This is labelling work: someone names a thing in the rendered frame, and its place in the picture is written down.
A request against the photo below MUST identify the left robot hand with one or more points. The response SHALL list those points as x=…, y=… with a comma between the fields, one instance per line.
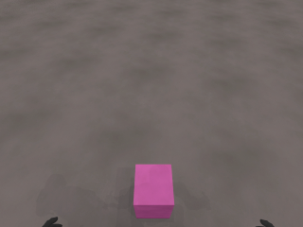
x=50, y=222

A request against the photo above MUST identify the carton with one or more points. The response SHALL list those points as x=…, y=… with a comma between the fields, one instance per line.
x=153, y=191

